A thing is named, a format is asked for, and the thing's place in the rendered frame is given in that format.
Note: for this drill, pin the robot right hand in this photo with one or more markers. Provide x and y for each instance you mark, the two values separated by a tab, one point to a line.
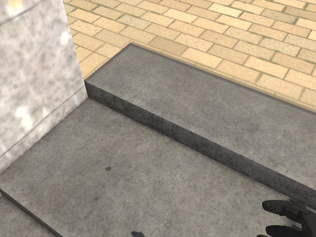
296	212

